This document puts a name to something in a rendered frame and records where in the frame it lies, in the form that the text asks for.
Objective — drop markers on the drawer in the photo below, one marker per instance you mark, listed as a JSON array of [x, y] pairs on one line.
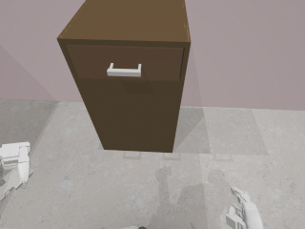
[[157, 63]]

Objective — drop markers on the cabinet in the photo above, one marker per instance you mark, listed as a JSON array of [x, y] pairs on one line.
[[138, 115]]

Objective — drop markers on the handle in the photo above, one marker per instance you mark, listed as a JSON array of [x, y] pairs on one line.
[[124, 72]]

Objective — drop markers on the left robot hand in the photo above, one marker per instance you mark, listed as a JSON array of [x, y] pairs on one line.
[[15, 159]]

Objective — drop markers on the right robot hand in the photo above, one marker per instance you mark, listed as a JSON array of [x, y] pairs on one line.
[[244, 216]]

